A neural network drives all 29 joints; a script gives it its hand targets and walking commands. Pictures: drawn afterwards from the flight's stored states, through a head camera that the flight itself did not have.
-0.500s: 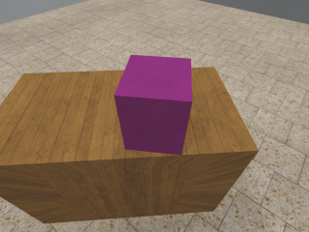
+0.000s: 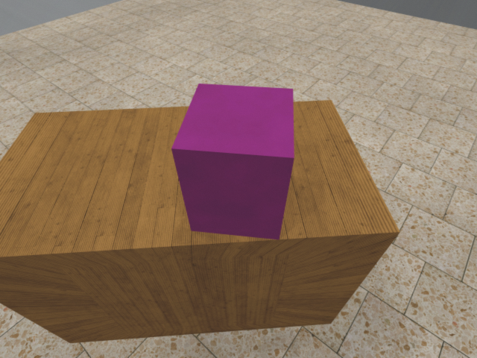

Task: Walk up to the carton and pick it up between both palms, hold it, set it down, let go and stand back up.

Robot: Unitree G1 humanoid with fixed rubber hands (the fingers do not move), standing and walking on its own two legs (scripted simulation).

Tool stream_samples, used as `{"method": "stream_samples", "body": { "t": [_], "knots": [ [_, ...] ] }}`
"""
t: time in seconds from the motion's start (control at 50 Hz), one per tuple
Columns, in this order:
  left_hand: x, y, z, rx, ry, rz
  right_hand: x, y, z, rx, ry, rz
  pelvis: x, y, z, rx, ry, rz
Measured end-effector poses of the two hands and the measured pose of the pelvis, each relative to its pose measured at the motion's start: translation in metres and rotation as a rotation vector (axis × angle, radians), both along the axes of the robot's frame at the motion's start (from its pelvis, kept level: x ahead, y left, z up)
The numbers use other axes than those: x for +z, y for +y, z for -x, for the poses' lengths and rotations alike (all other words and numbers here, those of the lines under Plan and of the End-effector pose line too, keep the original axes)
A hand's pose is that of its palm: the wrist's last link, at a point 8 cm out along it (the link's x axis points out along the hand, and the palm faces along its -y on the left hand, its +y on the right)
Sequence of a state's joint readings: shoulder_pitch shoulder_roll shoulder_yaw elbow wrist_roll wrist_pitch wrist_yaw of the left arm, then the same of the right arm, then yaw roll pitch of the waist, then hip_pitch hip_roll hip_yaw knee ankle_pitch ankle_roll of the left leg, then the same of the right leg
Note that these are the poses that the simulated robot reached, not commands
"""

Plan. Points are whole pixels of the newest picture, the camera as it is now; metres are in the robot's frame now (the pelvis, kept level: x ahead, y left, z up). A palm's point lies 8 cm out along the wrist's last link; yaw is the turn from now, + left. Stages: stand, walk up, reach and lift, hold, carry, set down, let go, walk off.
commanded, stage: stand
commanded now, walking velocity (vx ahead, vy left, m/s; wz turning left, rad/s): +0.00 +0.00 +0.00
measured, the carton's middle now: (239, 163) +0.49 +0.01 +0.04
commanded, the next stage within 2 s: none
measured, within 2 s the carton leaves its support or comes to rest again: neither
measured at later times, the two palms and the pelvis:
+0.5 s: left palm out of the picture +0.00 +0.24 -0.13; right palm out of the picture +0.01 -0.25 -0.13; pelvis +0.00 +0.00 +0.00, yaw +0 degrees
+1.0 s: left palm out of the picture +0.00 +0.23 -0.13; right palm out of the picture +0.01 -0.24 -0.14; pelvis +0.01 -0.01 +0.00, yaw +0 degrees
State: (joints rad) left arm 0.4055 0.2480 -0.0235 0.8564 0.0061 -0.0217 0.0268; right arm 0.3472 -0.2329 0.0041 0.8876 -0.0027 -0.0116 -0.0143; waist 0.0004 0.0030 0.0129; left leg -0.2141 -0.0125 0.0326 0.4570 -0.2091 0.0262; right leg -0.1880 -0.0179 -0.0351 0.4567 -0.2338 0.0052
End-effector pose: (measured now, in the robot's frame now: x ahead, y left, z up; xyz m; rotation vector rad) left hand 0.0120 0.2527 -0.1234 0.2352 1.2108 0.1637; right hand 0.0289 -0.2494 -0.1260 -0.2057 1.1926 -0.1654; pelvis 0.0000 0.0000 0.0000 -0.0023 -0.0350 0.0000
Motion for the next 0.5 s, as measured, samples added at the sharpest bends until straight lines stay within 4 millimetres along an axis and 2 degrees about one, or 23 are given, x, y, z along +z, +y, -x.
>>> {"method": "stream_samples", "body": {
  "t": [0.5],
  "knots": [
    [-0.006,-0.011,0.011,0.033,0.070,0.015,-0.006,0.001,0.018,-0.028,0.081,-0.010,0.002,-0.005,-0.003,0.001,0.003,0.000]
  ]
}}
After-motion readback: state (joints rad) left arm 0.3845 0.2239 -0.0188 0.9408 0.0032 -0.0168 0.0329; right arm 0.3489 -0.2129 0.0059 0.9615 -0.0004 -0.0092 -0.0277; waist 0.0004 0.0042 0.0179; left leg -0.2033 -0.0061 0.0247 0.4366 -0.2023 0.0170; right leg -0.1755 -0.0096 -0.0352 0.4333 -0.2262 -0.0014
